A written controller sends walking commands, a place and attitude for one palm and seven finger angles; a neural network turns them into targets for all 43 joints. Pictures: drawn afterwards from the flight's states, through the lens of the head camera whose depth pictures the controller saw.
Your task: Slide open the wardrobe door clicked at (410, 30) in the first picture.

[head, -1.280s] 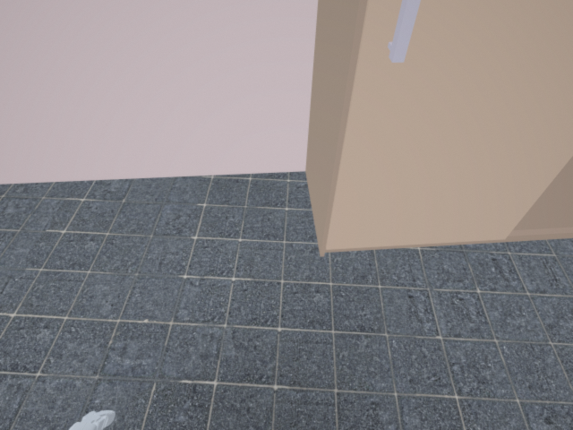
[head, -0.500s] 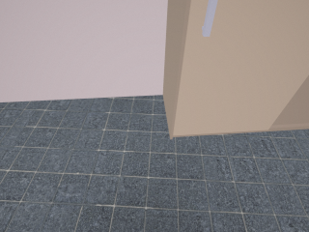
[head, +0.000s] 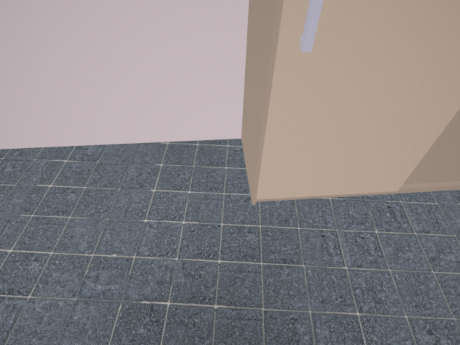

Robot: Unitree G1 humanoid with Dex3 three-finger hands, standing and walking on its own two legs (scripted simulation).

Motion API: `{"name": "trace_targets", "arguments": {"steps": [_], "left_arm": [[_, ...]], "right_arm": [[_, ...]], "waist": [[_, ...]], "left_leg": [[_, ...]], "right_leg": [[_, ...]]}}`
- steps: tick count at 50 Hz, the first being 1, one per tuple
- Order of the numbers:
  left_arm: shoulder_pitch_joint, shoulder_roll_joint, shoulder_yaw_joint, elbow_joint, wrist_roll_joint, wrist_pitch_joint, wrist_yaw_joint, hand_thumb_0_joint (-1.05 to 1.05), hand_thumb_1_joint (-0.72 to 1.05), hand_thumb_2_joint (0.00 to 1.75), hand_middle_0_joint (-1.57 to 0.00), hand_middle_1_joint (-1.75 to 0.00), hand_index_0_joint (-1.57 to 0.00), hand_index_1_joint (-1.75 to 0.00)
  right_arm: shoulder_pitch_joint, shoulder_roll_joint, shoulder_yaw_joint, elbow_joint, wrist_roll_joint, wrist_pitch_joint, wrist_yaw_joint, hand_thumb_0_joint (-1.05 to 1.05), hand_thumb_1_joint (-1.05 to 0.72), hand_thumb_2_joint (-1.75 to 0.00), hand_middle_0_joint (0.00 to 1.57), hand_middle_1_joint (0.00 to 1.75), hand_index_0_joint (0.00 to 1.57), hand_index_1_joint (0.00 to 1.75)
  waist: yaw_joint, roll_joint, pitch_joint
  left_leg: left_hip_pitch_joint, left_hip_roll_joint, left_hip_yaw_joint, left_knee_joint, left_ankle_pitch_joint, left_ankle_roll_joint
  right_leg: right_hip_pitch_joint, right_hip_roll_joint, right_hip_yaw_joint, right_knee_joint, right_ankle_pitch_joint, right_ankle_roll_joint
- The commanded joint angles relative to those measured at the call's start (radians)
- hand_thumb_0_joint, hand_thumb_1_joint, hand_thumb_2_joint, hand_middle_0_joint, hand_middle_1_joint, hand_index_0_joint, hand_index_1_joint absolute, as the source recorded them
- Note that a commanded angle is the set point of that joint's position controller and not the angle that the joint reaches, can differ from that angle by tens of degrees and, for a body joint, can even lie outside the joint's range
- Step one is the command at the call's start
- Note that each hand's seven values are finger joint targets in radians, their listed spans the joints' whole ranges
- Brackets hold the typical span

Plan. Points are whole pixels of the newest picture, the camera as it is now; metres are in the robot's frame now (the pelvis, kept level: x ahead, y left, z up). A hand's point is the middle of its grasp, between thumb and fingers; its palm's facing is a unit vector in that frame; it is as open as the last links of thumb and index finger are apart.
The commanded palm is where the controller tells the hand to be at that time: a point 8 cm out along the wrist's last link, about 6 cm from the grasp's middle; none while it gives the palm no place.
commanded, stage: look at it before walking up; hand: left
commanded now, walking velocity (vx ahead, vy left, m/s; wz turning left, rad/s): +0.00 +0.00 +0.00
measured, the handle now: (312, 3) +0.92 -0.17 +0.22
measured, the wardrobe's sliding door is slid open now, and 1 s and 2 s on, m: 0.00 0.00 0.00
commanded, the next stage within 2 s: walk to a spot facing it in 0.26 s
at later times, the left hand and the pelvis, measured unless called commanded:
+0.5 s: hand out of the picture +0.08 +0.24 -0.16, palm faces -0.03 -0.94 -0.34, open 7.4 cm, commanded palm none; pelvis +0.01 +0.00 +0.00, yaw -2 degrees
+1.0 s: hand out of the picture +0.06 +0.18 -0.17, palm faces -0.21 -0.95 -0.23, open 7.4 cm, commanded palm none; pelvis -0.03 +0.00 -0.01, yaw -16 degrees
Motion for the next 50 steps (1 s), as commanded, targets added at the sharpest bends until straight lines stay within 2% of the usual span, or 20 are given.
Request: {"name": "trace_targets", "arguments": {"steps": [1,19,20,23,26,29,31,33,34,35,36,37,38,39,40,41,42,47,49,50], "left_arm": [[-0.044,0.211,0.045,-0.066,-0.002,-0.027,0.012,0.0,0.9,0.9,-0.2,-0.3,-0.2,-0.3],[-0.048,0.218,0.047,-0.065,-0.002,-0.027,0.011,0.0,0.9,0.9,-0.2,-0.3,-0.2,-0.3],[-0.048,0.212,0.049,-0.071,-0.001,-0.022,0.011,0.0,0.9,0.9,-0.2,-0.3,-0.2,-0.3],[0.016,0.107,0.038,-0.081,-0.001,0.011,0.017,0.0,0.9,0.9,-0.2,-0.3,-0.2,-0.3],[0.04,0.107,0.053,-0.122,0.003,0.027,0.014,0.0,0.9,0.9,-0.2,-0.3,-0.2,-0.3],[0.054,0.094,0.064,-0.165,0.006,0.037,0.007,0.0,0.9,0.9,-0.2,-0.3,-0.2,-0.3],[0.07,0.077,0.071,-0.187,0.007,0.038,0.002,0.0,0.9,0.9,-0.2,-0.3,-0.2,-0.3],[0.103,0.052,0.075,-0.199,0.006,0.042,-0.005,0.0,0.9,0.9,-0.2,-0.3,-0.2,-0.3],[0.127,0.044,0.08,-0.204,0.008,0.043,-0.008,0.0,0.9,0.9,-0.2,-0.3,-0.2,-0.3],[0.165,0.048,0.089,-0.202,0.01,0.039,-0.01,0.0,0.9,0.9,-0.2,-0.3,-0.2,-0.3],[0.204,0.105,0.104,-0.201,0.021,0.03,-0.005,0.0,0.9,0.9,-0.2,-0.3,-0.2,-0.3],[0.234,0.17,0.118,-0.207,0.021,0.019,0.008,0.0,0.9,0.9,-0.2,-0.3,-0.2,-0.3],[0.234,0.164,0.117,-0.216,0.009,0.02,0.019,0.0,0.9,0.9,-0.2,-0.3,-0.2,-0.3],[0.16,0.144,0.114,-0.23,0.01,0.023,0.02,0.0,0.9,0.9,-0.2,-0.3,-0.2,-0.3],[0.11,0.115,0.108,-0.25,0.008,0.022,0.019,0.0,0.9,0.9,-0.2,-0.3,-0.2,-0.3],[0.087,0.1,0.106,-0.26,0.009,0.019,0.021,0.0,0.9,0.9,-0.2,-0.3,-0.2,-0.3],[0.089,0.093,0.106,-0.267,0.01,0.017,0.022,0.0,0.9,0.9,-0.2,-0.3,-0.2,-0.3],[0.141,0.093,0.118,-0.251,0.012,0.024,0.019,0.0,0.9,0.9,-0.2,-0.3,-0.2,-0.3],[0.148,0.099,0.121,-0.25,0.013,0.029,0.015,0.0,0.9,0.9,-0.2,-0.3,-0.2,-0.3],[0.14,0.103,0.124,-0.253,0.014,0.032,0.015,0.0,0.9,0.9,-0.2,-0.3,-0.2,-0.3]], "right_arm": [[-0.048,-0.206,-0.041,-0.067,0.0,-0.025,-0.017,0.0,-0.9,-0.9,0.2,0.3,0.2,0.3],[-0.058,-0.211,-0.04,-0.066,0.001,-0.025,-0.02,0.0,-0.9,-0.9,0.2,0.3,0.2,0.3],[-0.051,-0.206,-0.043,-0.068,-0.001,-0.024,-0.022,0.0,-0.9,-0.9,0.2,0.3,0.2,0.3],[0.02,-0.09,-0.032,-0.078,-0.003,-0.002,-0.029,0.0,-0.9,-0.9,0.2,0.3,0.2,0.3],[0.041,-0.103,-0.054,-0.121,-0.004,0.012,-0.037,0.0,-0.9,-0.9,0.2,0.3,0.2,0.3],[0.028,-0.112,-0.072,-0.167,-0.006,0.019,-0.041,0.0,-0.9,-0.9,0.2,0.3,0.2,0.3],[0.022,-0.116,-0.084,-0.191,-0.007,0.018,-0.041,0.0,-0.9,-0.9,0.2,0.3,0.2,0.3],[-0.012,-0.116,-0.094,-0.215,-0.009,0.015,-0.037,0.0,-0.9,-0.9,0.2,0.3,0.2,0.3],[-0.031,-0.114,-0.098,-0.228,-0.01,0.016,-0.034,0.0,-0.9,-0.9,0.2,0.3,0.2,0.3],[-0.05,-0.107,-0.1,-0.242,-0.01,0.019,-0.033,0.0,-0.9,-0.9,0.2,0.3,0.2,0.3],[-0.056,-0.07,-0.097,-0.257,-0.007,0.027,-0.031,0.0,-0.9,-0.9,0.2,0.3,0.2,0.3],[-0.071,-0.006,-0.086,-0.292,-0.003,0.032,-0.031,0.0,-0.9,-0.9,0.2,0.3,0.2,0.3],[-0.073,-0.03,-0.087,-0.289,-0.003,0.04,-0.034,0.0,-0.9,-0.9,0.2,0.3,0.2,0.3],[-0.063,-0.028,-0.094,-0.281,0.0,0.037,-0.031,0.0,-0.9,-0.9,0.2,0.3,0.2,0.3],[-0.033,-0.026,-0.095,-0.268,-0.005,0.034,-0.026,0.0,-0.9,-0.9,0.2,0.3,0.2,0.3],[-0.009,-0.018,-0.094,-0.257,-0.006,0.031,-0.024,0.0,-0.9,-0.9,0.2,0.3,0.2,0.3],[0.002,-0.006,-0.091,-0.256,-0.006,0.033,-0.025,0.0,-0.9,-0.9,0.2,0.3,0.2,0.3],[-0.013,0.02,-0.085,-0.271,0.0,0.031,-0.031,0.0,-0.9,-0.9,0.2,0.3,0.2,0.3],[-0.019,0.019,-0.085,-0.281,0.004,0.028,-0.034,0.0,-0.9,-0.9,0.2,0.3,0.2,0.3],[-0.009,0.018,-0.086,-0.284,0.007,0.026,-0.036,0.0,-0.9,-0.9,0.2,0.3,0.2,0.3]], "waist": [[-0.001,0.004,-0.066],[-0.001,-0.004,-0.073],[-0.002,-0.005,-0.073],[-0.008,-0.01,-0.082],[-0.011,0.005,-0.08],[-0.006,0.051,-0.066],[0.0,0.088,-0.077],[0.024,0.158,-0.071],[0.038,0.158,-0.061],[0.06,0.124,-0.057],[0.082,-0.107,-0.062],[0.092,-0.371,-0.042],[0.094,-0.291,-0.045],[0.047,-0.185,-0.013],[0.021,-0.129,-0.031],[0.009,-0.097,-0.072],[0.008,-0.113,-0.094],[0.035,-0.11,-0.119],[0.043,-0.143,-0.117],[0.038,-0.163,-0.114]], "left_leg": [[0.011,0.105,-0.094,-0.057,0.119,0.038],[0.043,0.111,-0.081,-0.062,0.151,0.036],[0.052,0.114,-0.068,-0.045,0.165,0.034],[0.049,0.122,-0.009,0.026,0.195,0.014],[0.044,0.147,0.004,0.071,0.199,0.023],[0.013,0.189,-0.007,0.08,0.148,0.048],[-0.021,0.237,-0.029,0.082,0.155,0.076],[-0.052,0.292,-0.038,0.09,0.196,0.11],[-0.099,0.302,-0.016,0.118,0.191,0.113],[-0.164,0.273,0.019,0.213,0.164,0.089],[-0.259,0.149,0.115,0.438,-0.003,0.011],[-0.428,-0.01,0.097,0.673,-0.392,-0.041],[-0.419,0.005,-0.051,0.777,-0.388,-0.031],[-0.441,0.027,-0.078,0.817,-0.312,-0.026],[-0.421,0.041,-0.07,0.807,-0.242,-0.033],[-0.379,0.044,-0.051,0.768,-0.216,-0.039],[-0.354,0.037,-0.04,0.74,-0.206,-0.043],[-0.308,0.001,-0.02,0.544,-0.222,-0.043],[-0.274,-0.014,-0.021,0.449,-0.236,-0.034],[-0.248,-0.018,-0.026,0.4,-0.243,-0.027]], "right_leg": [[0.003,-0.121,0.105,-0.065,0.121,-0.025],[0.01,-0.121,0.109,-0.066,0.175,-0.026],[-0.002,-0.118,0.114,-0.053,0.207,-0.028],[-0.043,-0.11,0.128,0.023,0.299,-0.018],[-0.105,-0.085,0.138,0.106,0.323,-0.022],[-0.174,-0.047,0.125,0.204,0.258,-0.015],[-0.183,-0.02,0.097,0.302,0.18,-0.007],[-0.192,-0.003,0.042,0.373,-0.04,0.004],[-0.155,-0.006,0.017,0.364,-0.109,0.007],[-0.085,-0.027,0.04,0.284,-0.025,-0.001],[-0.043,-0.122,0.226,0.126,0.166,-0.042],[-0.034,-0.297,0.6,-0.053,0.321,-0.134],[-0.078,-0.316,0.671,-0.137,0.204,-0.173],[-0.084,-0.284,0.621,-0.111,0.12,-0.202],[-0.081,-0.231,0.526,-0.078,0.12,-0.192],[-0.078,-0.207,0.469,-0.056,0.158,-0.181],[-0.074,-0.191,0.451,-0.051,0.171,-0.174],[-0.026,-0.158,0.476,-0.055,0.163,-0.173],[-0.031,-0.144,0.504,-0.062,0.154,-0.167],[-0.048,-0.145,0.521,-0.069,0.143,-0.164]]}}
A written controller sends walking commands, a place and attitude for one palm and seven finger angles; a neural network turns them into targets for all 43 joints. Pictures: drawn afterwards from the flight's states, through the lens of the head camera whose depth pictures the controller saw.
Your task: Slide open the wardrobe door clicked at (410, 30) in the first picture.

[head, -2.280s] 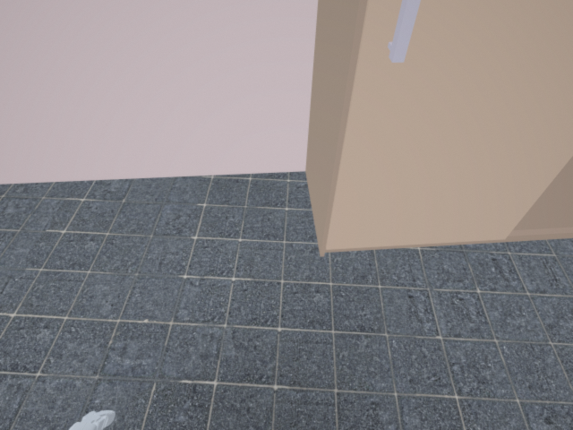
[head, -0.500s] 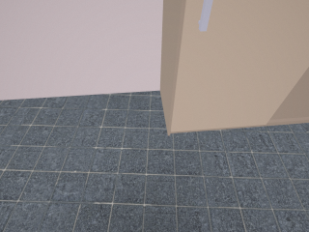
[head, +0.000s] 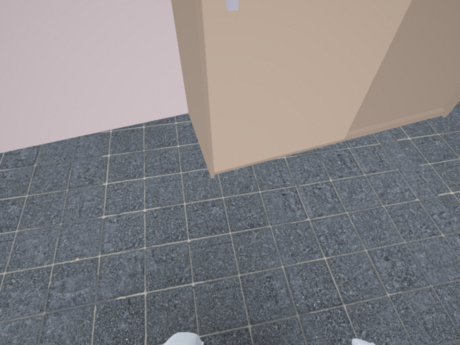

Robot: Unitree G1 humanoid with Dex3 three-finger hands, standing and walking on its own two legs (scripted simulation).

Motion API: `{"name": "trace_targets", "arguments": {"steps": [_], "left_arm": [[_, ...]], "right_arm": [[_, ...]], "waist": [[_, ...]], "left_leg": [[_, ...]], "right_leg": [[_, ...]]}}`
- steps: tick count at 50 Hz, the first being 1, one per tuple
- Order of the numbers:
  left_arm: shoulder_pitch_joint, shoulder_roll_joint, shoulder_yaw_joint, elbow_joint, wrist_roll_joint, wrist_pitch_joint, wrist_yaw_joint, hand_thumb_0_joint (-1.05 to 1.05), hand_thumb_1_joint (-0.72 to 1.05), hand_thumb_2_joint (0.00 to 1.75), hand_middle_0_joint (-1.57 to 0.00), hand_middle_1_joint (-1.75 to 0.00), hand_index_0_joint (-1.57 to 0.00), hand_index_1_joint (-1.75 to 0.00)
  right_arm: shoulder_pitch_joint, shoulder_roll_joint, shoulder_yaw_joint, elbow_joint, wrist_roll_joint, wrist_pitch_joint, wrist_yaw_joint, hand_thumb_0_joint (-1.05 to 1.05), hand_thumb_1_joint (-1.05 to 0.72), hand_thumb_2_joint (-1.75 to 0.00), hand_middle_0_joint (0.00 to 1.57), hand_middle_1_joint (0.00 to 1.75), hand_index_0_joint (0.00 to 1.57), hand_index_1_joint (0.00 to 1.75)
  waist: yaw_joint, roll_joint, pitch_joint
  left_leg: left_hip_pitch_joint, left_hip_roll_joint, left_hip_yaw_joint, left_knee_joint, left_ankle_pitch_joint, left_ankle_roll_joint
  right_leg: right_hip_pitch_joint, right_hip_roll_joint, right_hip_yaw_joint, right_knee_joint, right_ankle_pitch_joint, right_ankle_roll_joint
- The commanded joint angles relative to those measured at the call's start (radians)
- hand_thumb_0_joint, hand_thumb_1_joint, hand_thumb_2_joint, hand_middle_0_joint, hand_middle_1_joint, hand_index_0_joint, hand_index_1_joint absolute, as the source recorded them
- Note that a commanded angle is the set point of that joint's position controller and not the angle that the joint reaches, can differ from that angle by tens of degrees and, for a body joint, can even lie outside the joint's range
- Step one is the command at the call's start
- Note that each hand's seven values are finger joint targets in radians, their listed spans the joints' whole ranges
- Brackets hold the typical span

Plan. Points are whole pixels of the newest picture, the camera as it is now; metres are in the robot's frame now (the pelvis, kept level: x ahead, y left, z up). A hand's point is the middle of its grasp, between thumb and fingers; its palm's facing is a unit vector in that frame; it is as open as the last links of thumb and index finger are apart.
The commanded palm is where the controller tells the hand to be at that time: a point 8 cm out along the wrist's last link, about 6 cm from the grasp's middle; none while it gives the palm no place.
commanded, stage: walk to a spot facing it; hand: left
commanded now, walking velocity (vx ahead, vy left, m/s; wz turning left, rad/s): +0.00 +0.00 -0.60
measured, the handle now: out of the picture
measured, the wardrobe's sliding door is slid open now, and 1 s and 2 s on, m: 0.00 0.00 0.00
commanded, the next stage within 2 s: turn to face it in 1.76 s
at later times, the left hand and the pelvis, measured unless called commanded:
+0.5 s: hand (140, 339) +0.14 +0.19 -0.16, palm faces -0.34 -0.91 -0.23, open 7.4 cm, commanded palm none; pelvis -0.03 +0.03 +0.00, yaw -21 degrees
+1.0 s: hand (167, 326) +0.17 +0.15 -0.18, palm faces -0.52 -0.83 -0.19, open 7.4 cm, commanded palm none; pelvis +0.05 -0.01 -0.01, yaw -37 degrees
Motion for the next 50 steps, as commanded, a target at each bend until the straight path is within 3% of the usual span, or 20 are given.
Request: {"name": "trace_targets", "arguments": {"steps": [1,4,5,6,7,11,19,24,26,27,28,29,30,31,33,36,45,48,49,50], "left_arm": [[-0.001,0.239,0.074,-0.083,0.004,-0.018,0.012,0.0,0.9,0.9,-0.2,-0.3,-0.2,-0.3],[-0.059,0.232,0.072,-0.101,-0.003,-0.009,0.009,0.0,0.9,0.9,-0.2,-0.3,-0.2,-0.3],[-0.079,0.194,0.067,-0.116,-0.008,-0.008,0.005,0.0,0.9,0.9,-0.2,-0.3,-0.2,-0.3],[-0.055,0.132,0.057,-0.129,-0.016,-0.006,-0.009,0.0,0.9,0.9,-0.2,-0.3,-0.2,-0.3],[-0.066,0.165,0.073,-0.138,-0.002,-0.006,-0.012,0.0,0.9,0.9,-0.2,-0.3,-0.2,-0.3],[-0.01,0.154,0.076,-0.072,0.009,0.007,-0.037,0.0,0.9,0.9,-0.2,-0.3,-0.2,-0.3],[-0.183,0.117,0.048,-0.119,-0.004,0.01,-0.043,0.0,0.9,0.9,-0.2,-0.3,-0.2,-0.3],[-0.184,0.111,0.043,-0.12,-0.004,-0.006,-0.043,0.0,0.9,0.9,-0.2,-0.3,-0.2,-0.3],[-0.112,0.136,0.049,-0.104,-0.003,-0.02,-0.037,0.0,0.9,0.9,-0.2,-0.3,-0.2,-0.3],[-0.019,0.191,0.059,-0.077,0.001,-0.035,-0.031,0.0,0.9,0.9,-0.2,-0.3,-0.2,-0.3],[0.061,0.314,0.081,-0.051,0.006,-0.047,-0.015,0.0,0.9,0.9,-0.2,-0.3,-0.2,-0.3],[0.116,0.338,0.087,-0.041,-0.016,-0.038,-0.002,0.0,0.9,0.9,-0.2,-0.3,-0.2,-0.3],[0.1,0.327,0.093,-0.047,-0.015,-0.035,0.005,0.0,0.9,0.9,-0.2,-0.3,-0.2,-0.3],[0.042,0.284,0.085,-0.058,-0.014,-0.034,0.008,0.0,0.9,0.9,-0.2,-0.3,-0.2,-0.3],[-0.05,0.233,0.061,-0.08,-0.009,-0.05,0.004,0.0,0.9,0.9,-0.2,-0.3,-0.2,-0.3],[-0.034,0.223,0.057,-0.063,-0.005,-0.074,-0.003,0.0,0.9,0.9,-0.2,-0.3,-0.2,-0.3],[0.019,0.239,0.064,-0.036,0.0,-0.084,-0.009,0.0,0.9,0.9,-0.2,-0.3,-0.2,-0.3],[-0.033,0.219,0.069,-0.045,-0.003,-0.077,-0.008,0.0,0.9,0.9,-0.2,-0.3,-0.2,-0.3],[-0.041,0.163,0.058,-0.055,-0.007,-0.074,-0.014,0.0,0.9,0.9,-0.2,-0.3,-0.2,-0.3],[0.004,0.082,0.046,-0.071,-0.021,-0.07,-0.028,0.0,0.9,0.9,-0.2,-0.3,-0.2,-0.3]], "right_arm": [[0.016,-0.089,-0.025,-0.094,0.009,-0.035,-0.015,0.0,-0.9,-0.9,0.2,0.3,0.2,0.3],[0.146,-0.103,-0.026,-0.064,0.013,-0.052,-0.027,0.0,-0.9,-0.9,0.2,0.3,0.2,0.3],[0.189,-0.147,-0.033,-0.06,0.008,-0.063,-0.034,0.0,-0.9,-0.9,0.2,0.3,0.2,0.3],[0.139,-0.234,-0.048,-0.089,-0.004,-0.062,-0.033,0.0,-0.9,-0.9,0.2,0.3,0.2,0.3],[0.073,-0.257,-0.049,-0.122,-0.005,-0.054,-0.029,0.0,-0.9,-0.9,0.2,0.3,0.2,0.3],[-0.017,-0.139,-0.012,-0.134,-0.013,-0.07,-0.03,0.0,-0.9,-0.9,0.2,0.3,0.2,0.3],[0.183,-0.179,-0.036,-0.063,-0.017,-0.067,-0.024,0.0,-0.9,-0.9,0.2,0.3,0.2,0.3],[0.174,-0.21,-0.052,-0.046,-0.022,-0.059,-0.011,0.0,-0.9,-0.9,0.2,0.3,0.2,0.3],[0.166,-0.21,-0.056,-0.043,-0.016,-0.057,-0.005,0.0,-0.9,-0.9,0.2,0.3,0.2,0.3],[0.186,-0.191,-0.047,-0.047,-0.008,-0.056,0.003,0.0,-0.9,-0.9,0.2,0.3,0.2,0.3],[0.17,-0.101,-0.017,-0.09,-0.006,-0.052,0.012,0.0,-0.9,-0.9,0.2,0.3,0.2,0.3],[0.089,-0.114,-0.015,-0.132,-0.013,-0.041,0.0,0.0,-0.9,-0.9,0.2,0.3,0.2,0.3],[0.035,-0.118,-0.013,-0.14,-0.01,-0.036,-0.002,0.0,-0.9,-0.9,0.2,0.3,0.2,0.3],[-0.003,-0.138,-0.022,-0.136,-0.014,-0.037,0.004,0.0,-0.9,-0.9,0.2,0.3,0.2,0.3],[0.042,-0.127,-0.024,-0.096,-0.026,-0.039,0.022,0.0,-0.9,-0.9,0.2,0.3,0.2,0.3],[0.097,-0.112,-0.026,-0.069,-0.027,-0.042,0.029,0.0,-0.9,-0.9,0.2,0.3,0.2,0.3],[0.013,-0.093,-0.024,-0.134,-0.013,-0.08,0.035,0.0,-0.9,-0.9,0.2,0.3,0.2,0.3],[0.168,-0.106,-0.028,-0.09,-0.008,-0.099,0.018,0.0,-0.9,-0.9,0.2,0.3,0.2,0.3],[0.293,-0.167,-0.039,-0.05,-0.011,-0.109,0.0,0.0,-0.9,-0.9,0.2,0.3,0.2,0.3],[0.386,-0.285,-0.062,-0.03,-0.03,-0.111,-0.005,0.0,-0.9,-0.9,0.2,0.3,0.2,0.3]], "waist": [[-0.012,-0.153,-0.162],[-0.068,-0.131,-0.194],[-0.096,-0.027,-0.195],[-0.073,0.27,-0.153],[-0.06,0.274,-0.096],[0.008,0.13,-0.051],[-0.087,0.172,-0.051],[-0.087,0.225,-0.081],[-0.044,0.189,-0.127],[0.002,0.074,-0.201],[0.036,-0.273,-0.235],[0.076,-0.245,-0.234],[0.077,-0.3,-0.208],[0.063,-0.202,-0.127],[-0.007,-0.087,-0.07],[-0.031,-0.108,-0.063],[-0.009,-0.145,-0.01],[-0.09,-0.081,-0.057],[-0.143,0.071,-0.114],[-0.159,0.393,-0.173]], "left_leg": [[0.04,-0.015,-0.015,-0.188,-0.025,0.023],[0.292,-0.029,-0.005,-0.481,0.116,0.052],[0.43,0.081,-0.109,-0.596,0.091,0.091],[0.465,0.334,-0.362,-0.716,0.035,0.149],[0.26,0.482,-0.42,-0.729,0.057,0.222],[0.195,0.253,-0.058,-0.615,0.406,0.173],[0.378,0.322,0.021,-0.545,0.676,0.211],[0.349,0.343,0.101,-0.456,0.734,0.175],[0.303,0.328,0.157,-0.331,0.708,0.116],[0.165,0.304,0.209,-0.146,0.563,0.057],[-0.172,0.156,0.253,0.093,-0.092,-0.007],[-0.262,0.119,0.102,0.228,-0.248,-0.01],[-0.299,0.131,0.039,0.277,-0.201,-0.002],[-0.322,0.145,0.022,0.298,-0.121,0.0],[-0.248,0.152,0.046,0.239,0.028,-0.018],[-0.199,0.135,0.063,0.163,0.1,-0.03],[-0.06,0.072,0.069,-0.172,0.104,-0.013],[0.276,0.043,0.089,-0.409,0.165,-0.003],[0.472,0.126,0.005,-0.51,0.075,0.016],[0.603,0.443,-0.374,-0.654,-0.174,0.104]], "right_leg": [[0.137,-0.246,0.361,-0.164,0.088,-0.125],[0.001,-0.177,0.328,-0.117,0.033,-0.045],[-0.155,-0.093,0.241,-0.014,-0.099,0.005],[-0.337,0.034,0.047,0.248,-0.297,0.051],[-0.32,-0.03,-0.062,0.494,-0.362,0.092],[-0.272,-0.083,-0.119,0.761,-0.2,0.117],[-0.232,-0.151,-0.205,0.467,-0.259,0.123],[-0.062,-0.122,-0.27,0.237,-0.266,0.081],[0.097,-0.112,-0.28,0.039,-0.111,0.059],[0.334,-0.175,-0.209,-0.084,0.006,0.023],[0.552,-0.447,0.162,-0.135,0.234,-0.083],[0.495,-0.53,0.263,-0.135,0.311,-0.169],[0.429,-0.474,0.301,-0.19,0.076,-0.18],[0.365,-0.444,0.287,-0.224,-0.155,-0.185],[0.238,-0.358,0.148,-0.24,-0.195,-0.135],[0.188,-0.311,0.098,-0.251,-0.153,-0.121],[0.103,-0.298,0.198,-0.249,-0.229,-0.14],[-0.042,-0.228,0.161,-0.101,-0.21,-0.088],[-0.145,-0.138,0.086,0.103,-0.204,-0.046],[-0.355,-0.005,-0.093,0.448,-0.421,0.017]]}}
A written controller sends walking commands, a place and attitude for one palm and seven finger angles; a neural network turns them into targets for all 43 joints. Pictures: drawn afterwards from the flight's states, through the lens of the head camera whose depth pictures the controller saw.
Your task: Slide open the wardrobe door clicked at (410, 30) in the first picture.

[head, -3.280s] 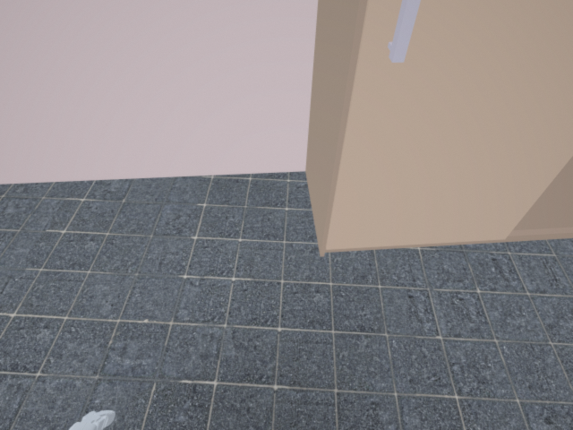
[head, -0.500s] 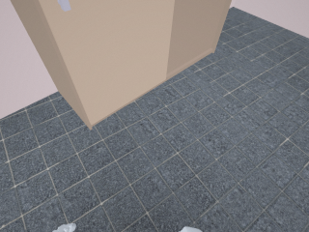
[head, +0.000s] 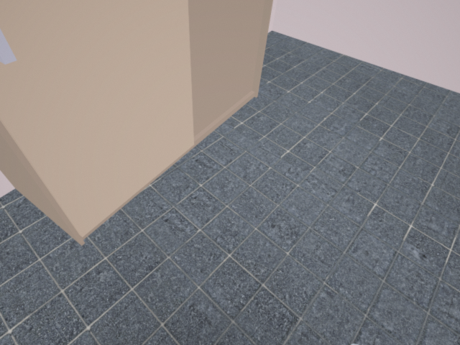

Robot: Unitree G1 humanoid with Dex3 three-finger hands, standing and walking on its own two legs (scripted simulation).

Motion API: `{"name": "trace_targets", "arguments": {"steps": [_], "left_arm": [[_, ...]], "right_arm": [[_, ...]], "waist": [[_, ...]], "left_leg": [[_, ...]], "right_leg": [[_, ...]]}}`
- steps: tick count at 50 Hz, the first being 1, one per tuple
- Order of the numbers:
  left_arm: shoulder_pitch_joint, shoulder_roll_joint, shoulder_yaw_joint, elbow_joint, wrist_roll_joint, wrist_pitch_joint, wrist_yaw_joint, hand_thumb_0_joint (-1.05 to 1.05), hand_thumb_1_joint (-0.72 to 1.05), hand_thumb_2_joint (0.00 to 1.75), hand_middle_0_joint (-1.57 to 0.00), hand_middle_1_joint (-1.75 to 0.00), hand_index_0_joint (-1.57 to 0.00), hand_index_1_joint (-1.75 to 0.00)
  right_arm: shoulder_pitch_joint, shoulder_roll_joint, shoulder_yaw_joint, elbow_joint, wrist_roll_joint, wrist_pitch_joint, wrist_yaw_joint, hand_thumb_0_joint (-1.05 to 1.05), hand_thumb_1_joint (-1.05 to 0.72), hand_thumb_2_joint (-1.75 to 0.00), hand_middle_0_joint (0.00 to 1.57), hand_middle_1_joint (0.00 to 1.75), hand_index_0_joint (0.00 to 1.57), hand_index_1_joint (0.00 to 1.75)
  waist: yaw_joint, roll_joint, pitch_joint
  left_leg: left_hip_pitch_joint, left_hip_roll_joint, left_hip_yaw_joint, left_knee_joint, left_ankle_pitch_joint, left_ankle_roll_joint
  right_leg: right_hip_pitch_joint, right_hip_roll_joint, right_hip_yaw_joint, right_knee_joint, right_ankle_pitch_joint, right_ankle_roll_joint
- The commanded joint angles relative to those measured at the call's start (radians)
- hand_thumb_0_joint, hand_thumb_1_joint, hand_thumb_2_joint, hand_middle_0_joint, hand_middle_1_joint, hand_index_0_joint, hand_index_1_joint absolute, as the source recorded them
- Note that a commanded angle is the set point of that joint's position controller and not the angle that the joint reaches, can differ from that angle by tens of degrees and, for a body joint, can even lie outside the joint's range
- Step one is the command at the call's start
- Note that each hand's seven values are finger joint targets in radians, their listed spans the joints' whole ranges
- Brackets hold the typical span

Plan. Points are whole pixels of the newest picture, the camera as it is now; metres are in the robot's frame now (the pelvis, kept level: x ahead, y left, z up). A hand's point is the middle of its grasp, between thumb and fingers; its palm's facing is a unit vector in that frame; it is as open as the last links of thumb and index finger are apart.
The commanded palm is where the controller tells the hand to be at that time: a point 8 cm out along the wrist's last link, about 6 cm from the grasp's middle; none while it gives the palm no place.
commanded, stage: walk to a spot facing it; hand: left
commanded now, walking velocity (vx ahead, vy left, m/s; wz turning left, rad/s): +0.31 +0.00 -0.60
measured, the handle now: out of the picture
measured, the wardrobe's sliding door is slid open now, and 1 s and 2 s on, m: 0.00 0.00 0.00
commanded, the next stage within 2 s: turn to face it in 0.76 s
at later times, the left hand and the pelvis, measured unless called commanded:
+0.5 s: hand (205, 248) +0.36 +0.09 -0.16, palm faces -0.39 -0.91 -0.16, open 7.4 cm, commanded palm none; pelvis +0.17 -0.03 -0.01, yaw -20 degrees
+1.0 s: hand (224, 230) +0.42 +0.05 -0.16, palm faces -0.36 -0.91 -0.22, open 7.3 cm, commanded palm none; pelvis +0.34 -0.12 +0.01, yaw -27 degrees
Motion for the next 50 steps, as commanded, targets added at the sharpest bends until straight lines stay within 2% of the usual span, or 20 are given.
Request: {"name": "trace_targets", "arguments": {"steps": [1,2,4,7,11,15,21,23,25,26,27,28,29,30,32,34,36,40,43,50], "left_arm": [[-0.105,0.084,0.036,-0.148,-0.01,-0.033,-0.011,0.0,0.9,0.9,-0.2,-0.3,-0.2,-0.3],[-0.156,0.097,0.044,-0.13,0.002,-0.032,-0.013,0.0,0.9,0.9,-0.2,-0.3,-0.2,-0.3],[-0.14,0.081,0.051,-0.1,0.009,-0.022,-0.035,0.0,0.9,0.9,-0.2,-0.3,-0.2,-0.3],[-0.066,0.033,0.05,-0.058,0.01,0.001,-0.038,0.0,0.9,0.9,-0.2,-0.3,-0.2,-0.3],[-0.123,0.011,0.046,-0.072,0.011,0.014,-0.035,0.0,0.9,0.9,-0.2,-0.3,-0.2,-0.3],[-0.26,-0.009,0.033,-0.105,0.012,0.013,-0.043,0.0,0.9,0.9,-0.2,-0.3,-0.2,-0.3],[-0.422,-0.017,0.016,-0.137,0.008,-0.005,-0.043,0.0,0.9,0.9,-0.2,-0.3,-0.2,-0.3],[-0.36,-0.003,0.022,-0.12,0.007,-0.012,-0.041,0.0,0.9,0.9,-0.2,-0.3,-0.2,-0.3],[-0.155,0.046,0.038,-0.062,0.01,-0.03,-0.032,0.0,0.9,0.9,-0.2,-0.3,-0.2,-0.3],[-0.001,0.122,0.056,-0.019,0.011,-0.042,-0.023,0.0,0.9,0.9,-0.2,-0.3,-0.2,-0.3],[0.105,0.239,0.082,0.002,0.007,-0.053,-0.007,0.0,0.9,0.9,-0.2,-0.3,-0.2,-0.3],[0.131,0.309,0.091,0.009,-0.023,-0.044,0.005,0.0,0.9,0.9,-0.2,-0.3,-0.2,-0.3],[0.062,0.29,0.086,-0.023,-0.024,-0.041,0.01,0.0,0.9,0.9,-0.2,-0.3,-0.2,-0.3],[-0.029,0.235,0.07,-0.048,-0.024,-0.04,0.012,0.0,0.9,0.9,-0.2,-0.3,-0.2,-0.3],[-0.132,0.147,0.042,-0.065,-0.018,-0.057,0.022,0.0,0.9,0.9,-0.2,-0.3,-0.2,-0.3],[-0.148,0.12,0.031,-0.054,-0.009,-0.071,0.022,0.0,0.9,0.9,-0.2,-0.3,-0.2,-0.3],[-0.136,0.102,0.025,-0.038,-0.005,-0.08,0.022,0.0,0.9,0.9,-0.2,-0.3,-0.2,-0.3],[-0.073,0.077,0.022,-0.018,-0.01,-0.087,0.021,0.0,0.9,0.9,-0.2,-0.3,-0.2,-0.3],[-0.011,0.075,0.014,0.006,-0.008,-0.093,0.028,0.0,0.9,0.9,-0.2,-0.3,-0.2,-0.3],[0.073,0.051,-0.02,0.084,-0.008,-0.087,0.053,0.0,0.9,0.9,-0.2,-0.3,-0.2,-0.3]], "right_arm": [[0.299,-0.285,-0.06,0.006,-0.011,-0.031,-0.039,0.0,-0.9,-0.9,0.2,0.3,0.2,0.3],[0.243,-0.224,-0.05,0.009,-0.015,-0.036,-0.041,0.0,-0.9,-0.9,0.2,0.3,0.2,0.3],[0.143,-0.132,-0.022,0.0,-0.01,-0.046,-0.042,0.0,-0.9,-0.9,0.2,0.3,0.2,0.3],[0.14,-0.081,-0.013,0.023,-0.002,-0.064,-0.05,0.0,-0.9,-0.9,0.2,0.3,0.2,0.3],[0.222,-0.049,-0.013,0.076,0.002,-0.071,-0.054,0.0,-0.9,-0.9,0.2,0.3,0.2,0.3],[0.289,-0.056,-0.016,0.123,-0.004,-0.069,-0.052,0.0,-0.9,-0.9,0.2,0.3,0.2,0.3],[0.351,-0.064,-0.019,0.169,-0.018,-0.054,-0.047,0.0,-0.9,-0.9,0.2,0.3,0.2,0.3],[0.321,-0.089,-0.027,0.157,-0.016,-0.054,-0.047,0.0,-0.9,-0.9,0.2,0.3,0.2,0.3],[0.275,-0.137,-0.038,0.136,-0.006,-0.051,-0.042,0.0,-0.9,-0.9,0.2,0.3,0.2,0.3],[0.256,-0.131,-0.036,0.115,0.003,-0.047,-0.03,0.0,-0.9,-0.9,0.2,0.3,0.2,0.3],[0.283,-0.047,-0.02,0.081,0.02,-0.046,-0.023,0.0,-0.9,-0.9,0.2,0.3,0.2,0.3],[0.208,-0.038,-0.014,0.043,0.021,-0.049,-0.031,0.0,-0.9,-0.9,0.2,0.3,0.2,0.3],[0.179,-0.059,-0.024,0.035,0.013,-0.05,-0.035,0.0,-0.9,-0.9,0.2,0.3,0.2,0.3],[0.153,-0.06,-0.03,0.04,0.007,-0.044,-0.036,0.0,-0.9,-0.9,0.2,0.3,0.2,0.3],[0.143,-0.036,-0.023,0.068,-0.008,-0.021,-0.033,0.0,-0.9,-0.9,0.2,0.3,0.2,0.3],[0.209,-0.011,-0.017,0.093,-0.014,0.001,-0.031,0.0,-0.9,-0.9,0.2,0.3,0.2,0.3],[0.217,-0.004,-0.017,0.095,-0.016,0.008,-0.027,0.0,-0.9,-0.9,0.2,0.3,0.2,0.3],[0.087,-0.021,-0.018,0.052,-0.018,0.008,-0.018,0.0,-0.9,-0.9,0.2,0.3,0.2,0.3],[-0.012,-0.018,-0.013,0.025,-0.015,0.001,-0.01,0.0,-0.9,-0.9,0.2,0.3,0.2,0.3],[-0.114,0.022,0.014,0.051,0.004,-0.002,-0.008,0.0,-0.9,-0.9,0.2,0.3,0.2,0.3]], "waist": [[-0.149,0.337,-0.07],[-0.14,0.265,0.01],[-0.07,0.155,0.117],[-0.031,0.168,0.074],[-0.044,0.139,0.078],[-0.076,0.126,0.115],[-0.118,0.152,0.153],[-0.074,0.167,0.106],[0.027,0.171,-0.047],[0.106,0.087,-0.144],[0.123,-0.125,-0.274],[0.117,-0.18,-0.308],[0.093,-0.147,-0.254],[0.048,-0.056,-0.14],[-0.025,0.06,-0.014],[-0.076,0.021,-0.027],[-0.091,-0.031,-0.028],[-0.063,-0.07,0.007],[-0.04,-0.049,0.013],[-0.005,-0.072,0.024]], "left_leg": [[0.434,0.488,-0.574,-0.409,-0.463,0.172],[0.318,0.448,-0.547,-0.455,-0.506,0.16],[0.183,0.346,-0.305,-0.455,-0.315,0.108],[0.193,0.264,-0.05,-0.407,0.007,0.07],[0.285,0.268,0.046,-0.378,0.229,0.093],[0.372,0.291,0.101,-0.371,0.314,0.154],[0.397,0.305,0.193,-0.305,0.514,0.154],[0.415,0.308,0.244,-0.191,0.773,0.145],[0.395,0.284,0.29,0.103,0.968,0.102],[0.197,0.265,0.288,0.339,0.793,0.063],[-0.172,0.113,0.242,0.662,-0.12,0.009],[-0.33,0.052,0.101,0.87,-0.321,0.011],[-0.339,0.08,-0.021,0.906,-0.21,0.02],[-0.336,0.114,-0.042,0.898,-0.12,0.019],[-0.234,0.151,-0.042,0.768,-0.032,0.018],[-0.182,0.139,-0.033,0.692,0.002,0.009],[-0.191,0.123,-0.034,0.63,0.037,0.003],[-0.281,0.112,-0.04,0.525,0.114,-0.009],[-0.327,0.096,-0.036,0.427,0.113,-0.009],[-0.143,0.004,0.014,0.13,0.073,0.039]], "right_leg": [[-0.561,-0.032,-0.083,0.573,-0.222,-0.012],[-0.569,-0.061,-0.084,0.685,-0.15,-0.007],[-0.539,-0.125,-0.111,0.726,0.015,0.001],[-0.493,-0.134,-0.132,0.738,0.143,0.024],[-0.578,-0.154,-0.156,0.697,0.2,0.042],[-0.634,-0.176,-0.206,0.53,0.197,0.045],[-0.497,-0.127,-0.289,0.232,0.145,-0.01],[-0.382,-0.076,-0.321,0.183,0.101,-0.047],[-0.087,-0.008,-0.363,0.084,0.106,-0.085],[0.223,-0.051,-0.302,0.024,0.204,-0.107],[0.537,-0.36,0.155,-0.017,0.272,-0.215],[0.548,-0.497,0.415,-0.124,0.442,-0.291],[0.414,-0.481,0.372,-0.179,0.336,-0.267],[0.254,-0.456,0.331,-0.216,0.22,-0.248],[-0.025,-0.369,0.154,-0.254,0.269,-0.206],[-0.108,-0.308,0.048,-0.263,0.357,-0.182],[-0.118,-0.264,0.017,-0.271,0.375,-0.174],[-0.069,-0.247,0.019,-0.287,0.359,-0.174],[0.029,-0.258,0.042,-0.257,0.495,-0.189],[0.146,-0.282,-0.074,-0.179,0.88,-0.133]]}}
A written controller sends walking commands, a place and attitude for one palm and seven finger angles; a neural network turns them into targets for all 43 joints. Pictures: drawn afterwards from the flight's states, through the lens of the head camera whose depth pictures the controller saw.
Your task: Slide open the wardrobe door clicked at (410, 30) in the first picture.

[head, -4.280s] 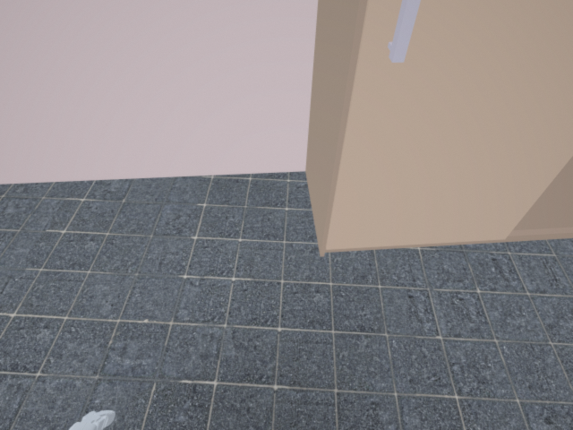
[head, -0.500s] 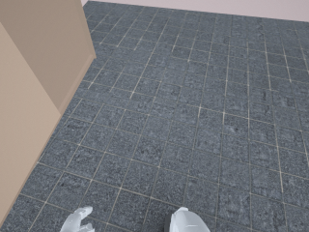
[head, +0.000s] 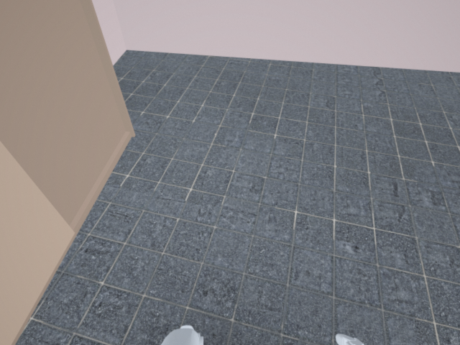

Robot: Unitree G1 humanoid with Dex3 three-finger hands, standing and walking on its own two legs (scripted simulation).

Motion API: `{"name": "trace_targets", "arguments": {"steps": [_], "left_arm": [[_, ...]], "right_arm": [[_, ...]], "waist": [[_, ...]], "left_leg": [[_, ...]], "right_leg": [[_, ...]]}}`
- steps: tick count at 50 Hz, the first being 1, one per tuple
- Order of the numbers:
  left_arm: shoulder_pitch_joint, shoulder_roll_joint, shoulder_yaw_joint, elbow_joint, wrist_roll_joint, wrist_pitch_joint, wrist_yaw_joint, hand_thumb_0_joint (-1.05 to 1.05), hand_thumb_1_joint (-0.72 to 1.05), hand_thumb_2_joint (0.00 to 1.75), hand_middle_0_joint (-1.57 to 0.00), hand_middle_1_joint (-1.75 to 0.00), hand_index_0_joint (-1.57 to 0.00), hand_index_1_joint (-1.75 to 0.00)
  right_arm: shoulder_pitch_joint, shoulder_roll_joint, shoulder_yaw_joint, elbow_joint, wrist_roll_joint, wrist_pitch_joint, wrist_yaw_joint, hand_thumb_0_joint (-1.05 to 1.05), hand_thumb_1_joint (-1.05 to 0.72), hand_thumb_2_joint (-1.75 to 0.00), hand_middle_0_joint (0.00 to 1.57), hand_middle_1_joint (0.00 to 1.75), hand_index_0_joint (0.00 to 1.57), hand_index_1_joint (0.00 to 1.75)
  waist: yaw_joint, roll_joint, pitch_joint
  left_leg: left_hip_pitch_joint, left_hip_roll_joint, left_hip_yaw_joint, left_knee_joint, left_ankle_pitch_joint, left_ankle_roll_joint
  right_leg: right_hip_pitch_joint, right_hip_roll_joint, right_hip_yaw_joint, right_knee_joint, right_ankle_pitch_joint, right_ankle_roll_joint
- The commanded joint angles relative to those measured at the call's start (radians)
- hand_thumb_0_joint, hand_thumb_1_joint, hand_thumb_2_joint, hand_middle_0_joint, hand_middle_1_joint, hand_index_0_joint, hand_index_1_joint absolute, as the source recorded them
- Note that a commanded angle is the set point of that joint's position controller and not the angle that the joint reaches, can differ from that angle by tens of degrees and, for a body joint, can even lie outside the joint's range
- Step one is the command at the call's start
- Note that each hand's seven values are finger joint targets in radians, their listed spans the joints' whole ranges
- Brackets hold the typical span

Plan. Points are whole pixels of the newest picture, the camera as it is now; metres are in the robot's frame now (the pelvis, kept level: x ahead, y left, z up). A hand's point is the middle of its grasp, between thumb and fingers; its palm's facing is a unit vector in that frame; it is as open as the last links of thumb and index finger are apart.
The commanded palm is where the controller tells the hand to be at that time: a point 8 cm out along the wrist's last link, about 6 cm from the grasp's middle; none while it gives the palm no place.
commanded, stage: turn to face it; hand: left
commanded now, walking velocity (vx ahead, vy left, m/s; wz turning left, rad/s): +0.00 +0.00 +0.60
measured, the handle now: out of the picture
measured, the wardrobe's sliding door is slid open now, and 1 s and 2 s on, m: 0.00 0.00 0.00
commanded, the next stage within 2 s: none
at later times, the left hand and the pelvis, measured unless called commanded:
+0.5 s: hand out of the picture +0.13 +0.24 -0.17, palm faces +0.26 -0.94 -0.22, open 7.4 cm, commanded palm none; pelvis +0.07 +0.03 +0.00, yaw +13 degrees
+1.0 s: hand out of the picture +0.02 +0.17 -0.16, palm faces +0.54 -0.80 -0.27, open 7.4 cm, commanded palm none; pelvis +0.08 -0.02 +0.00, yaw +34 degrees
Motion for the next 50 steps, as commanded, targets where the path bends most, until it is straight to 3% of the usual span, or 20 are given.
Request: {"name": "trace_targets", "arguments": {"steps": [1,3,4,5,6,7,9,11,14,20,25,28,31,32,33,34,37,39,44,50], "left_arm": [[0.079,0.114,0.013,0.001,0.0,-0.012,0.016,0.0,0.9,0.9,-0.2,-0.3,-0.2,-0.3],[0.067,0.126,0.019,-0.001,-0.005,-0.001,0.02,0.0,0.9,0.9,-0.2,-0.3,-0.2,-0.3],[0.062,0.132,0.021,-0.004,-0.008,0.005,0.023,0.0,0.9,0.9,-0.2,-0.3,-0.2,-0.3],[0.075,0.121,0.023,-0.017,-0.017,0.01,0.022,0.0,0.9,0.9,-0.2,-0.3,-0.2,-0.3],[0.099,0.088,0.016,-0.038,-0.029,0.01,0.022,0.0,0.9,0.9,-0.2,-0.3,-0.2,-0.3],[0.057,0.106,0.019,-0.055,-0.019,0.021,0.03,0.0,0.9,0.9,-0.2,-0.3,-0.2,-0.3],[-0.031,0.102,0.038,-0.074,-0.009,0.039,0.02,0.0,0.9,0.9,-0.2,-0.3,-0.2,-0.3],[-0.031,0.082,0.046,-0.072,-0.003,0.056,0.007,0.0,0.9,0.9,-0.2,-0.3,-0.2,-0.3],[-0.025,0.074,0.057,-0.085,0.001,0.079,0.005,0.0,0.9,0.9,-0.2,-0.3,-0.2,-0.3],[-0.136,0.097,0.071,-0.153,0.002,0.088,0.002,0.0,0.9,0.9,-0.2,-0.3,-0.2,-0.3],[-0.204,0.107,0.066,-0.213,-0.004,0.086,0.003,0.0,0.9,0.9,-0.2,-0.3,-0.2,-0.3],[-0.176,0.115,0.063,-0.227,-0.013,0.084,0.007,0.0,0.9,0.9,-0.2,-0.3,-0.2,-0.3],[-0.082,0.156,0.069,-0.217,-0.015,0.076,0.013,0.0,0.9,0.9,-0.2,-0.3,-0.2,-0.3],[-0.05,0.224,0.084,-0.217,-0.004,0.069,0.02,0.0,0.9,0.9,-0.2,-0.3,-0.2,-0.3],[-0.092,0.298,0.088,-0.241,0.009,0.066,0.022,0.0,0.9,0.9,-0.2,-0.3,-0.2,-0.3],[-0.153,0.276,0.082,-0.267,-0.002,0.064,0.026,0.0,0.9,0.9,-0.2,-0.3,-0.2,-0.3],[-0.273,0.182,0.052,-0.282,-0.003,0.054,0.019,0.0,0.9,0.9,-0.2,-0.3,-0.2,-0.3],[-0.209,0.179,0.048,-0.267,-0.003,0.044,0.017,0.0,0.9,0.9,-0.2,-0.3,-0.2,-0.3],[-0.063,0.218,0.054,-0.223,0.002,0.05,0.015,0.0,0.9,0.9,-0.2,-0.3,-0.2,-0.3],[-0.021,0.26,0.066,-0.202,0.009,0.063,0.013,0.0,0.9,0.9,-0.2,-0.3,-0.2,-0.3]], "right_arm": [[-0.003,-0.029,0.003,-0.026,0.007,-0.017,-0.006,0.0,-0.9,-0.9,0.2,0.3,0.2,0.3],[0.067,-0.05,0.001,0.0,0.002,-0.016,-0.016,0.0,-0.9,-0.9,0.2,0.3,0.2,0.3],[0.141,-0.074,-0.006,0.02,-0.001,-0.015,-0.018,0.0,-0.9,-0.9,0.2,0.3,0.2,0.3],[0.222,-0.136,-0.02,0.03,-0.012,-0.018,-0.021,0.0,-0.9,-0.9,0.2,0.3,0.2,0.3],[0.294,-0.205,-0.035,0.038,-0.009,-0.012,-0.022,0.0,-0.9,-0.9,0.2,0.3,0.2,0.3],[0.294,-0.216,-0.028,0.046,0.009,-0.002,-0.034,0.0,-0.9,-0.9,0.2,0.3,0.2,0.3],[0.181,-0.174,-0.028,0.005,0.004,0.0,-0.038,0.0,-0.9,-0.9,0.2,0.3,0.2,0.3],[0.112,-0.145,-0.032,-0.023,0.0,-0.001,-0.035,0.0,-0.9,-0.9,0.2,0.3,0.2,0.3],[0.105,-0.157,-0.042,-0.044,0.001,0.003,-0.029,0.0,-0.9,-0.9,0.2,0.3,0.2,0.3],[0.145,-0.191,-0.071,-0.059,-0.004,0.015,-0.023,0.0,-0.9,-0.9,0.2,0.3,0.2,0.3],[0.176,-0.214,-0.09,-0.071,-0.01,0.025,-0.023,0.0,-0.9,-0.9,0.2,0.3,0.2,0.3],[0.162,-0.224,-0.098,-0.087,-0.01,0.033,-0.02,0.0,-0.9,-0.9,0.2,0.3,0.2,0.3],[0.116,-0.208,-0.101,-0.113,-0.001,0.041,-0.012,0.0,-0.9,-0.9,0.2,0.3,0.2,0.3],[0.124,-0.152,-0.095,-0.127,0.008,0.043,-0.006,0.0,-0.9,-0.9,0.2,0.3,0.2,0.3],[0.135,-0.104,-0.086,-0.156,0.005,0.04,-0.008,0.0,-0.9,-0.9,0.2,0.3,0.2,0.3],[0.121,-0.169,-0.097,-0.151,-0.013,0.044,-0.007,0.0,-0.9,-0.9,0.2,0.3,0.2,0.3],[0.152,-0.141,-0.089,-0.104,-0.009,0.067,0.012,0.0,-0.9,-0.9,0.2,0.3,0.2,0.3],[0.15,-0.131,-0.079,-0.102,-0.005,0.068,0.015,0.0,-0.9,-0.9,0.2,0.3,0.2,0.3],[0.028,-0.127,-0.064,-0.127,-0.004,0.073,0.016,0.0,-0.9,-0.9,0.2,0.3,0.2,0.3],[-0.054,-0.123,-0.041,-0.145,0.004,0.06,0.02,0.0,-0.9,-0.9,0.2,0.3,0.2,0.3]], "waist": [[-0.004,-0.13,0.021],[-0.038,-0.133,0.001],[-0.069,-0.113,-0.041],[-0.097,0.002,-0.114],[-0.098,0.222,-0.173],[-0.087,0.192,-0.186],[-0.062,0.064,-0.064],[-0.028,0.011,-0.031],[-0.024,0.07,-0.036],[-0.053,0.105,-0.041],[-0.072,0.13,-0.073],[-0.06,0.15,-0.105],[-0.007,0.102,-0.108],[0.006,-0.072,-0.114],[-0.002,-0.323,-0.06],[-0.018,-0.257,-0.041],[-0.095,-0.171,0.074],[-0.075,-0.199,0.035],[-0.01,-0.215,0.001],[0.018,-0.275,-0.033]], "left_leg": [[0.085,-0.055,0.023,-0.149,-0.019,0.041],[0.197,-0.098,0.046,-0.255,0.038,0.058],[0.312,-0.088,0.025,-0.324,0.189,0.074],[0.524,0.043,-0.097,-0.321,0.56,0.145],[0.69,0.269,-0.342,-0.319,1.015,0.28],[0.607,0.309,-0.424,-0.396,0.98,0.334],[0.427,0.241,-0.383,-0.472,0.535,0.306],[0.313,0.167,-0.302,-0.517,0.338,0.254],[0.23,0.108,-0.295,-0.566,0.123,0.222],[0.264,0.081,-0.388,-0.561,-0.016,0.228],[0.315,0.075,-0.483,-0.512,0.08,0.245],[0.308,0.058,-0.518,-0.486,0.155,0.233],[0.15,-0.018,-0.478,-0.421,0.079,0.148],[-0.03,-0.103,-0.361,-0.251,-0.114,0.081],[-0.19,-0.227,-0.133,0.017,-0.326,0.007],[-0.126,-0.156,-0.163,0.189,-0.327,0.023],[-0.082,-0.101,-0.111,0.396,-0.166,0.002],[-0.097,-0.096,-0.079,0.401,-0.142,-0.018],[-0.083,-0.082,-0.026,0.274,-0.184,-0.032],[0.063,-0.094,0.05,-0.026,-0.215,-0.001]], "right_leg": [[0.074,-0.331,0.111,-0.003,0.84,-0.031],[0.085,-0.311,0.061,0.116,0.932,0.007],[0.053,-0.3,0.039,0.24,0.885,0.037],[-0.112,-0.244,-0.018,0.433,0.656,0.089],[-0.34,-0.131,-0.056,0.707,-0.093,0.133],[-0.367,-0.117,0.044,0.823,-0.354,0.141],[-0.425,-0.176,0.082,0.851,-0.272,0.149],[-0.388,-0.191,0.067,0.775,-0.183,0.156],[-0.361,-0.185,0.054,0.733,-0.1,0.166],[-0.411,-0.168,0.059,0.621,-0.085,0.183],[-0.37,-0.127,0.072,0.473,-0.152,0.174],[-0.269,-0.096,0.073,0.348,-0.153,0.162],[-0.006,-0.11,0.069,0.017,0.009,0.136],[0.137,-0.298,0.234,-0.116,-0.072,0.076],[0.108,-0.571,0.477,-0.176,-0.076,-0.033],[-0.053,-0.587,0.415,-0.164,-0.004,-0.057],[-0.171,-0.416,0.151,-0.086,0.231,-0.005],[-0.072,-0.397,0.063,-0.027,0.447,0.004],[0.055,-0.42,0.019,0.024,0.617,-0.001],[0.085,-0.442,-0.033,0.088,0.688,0.003]]}}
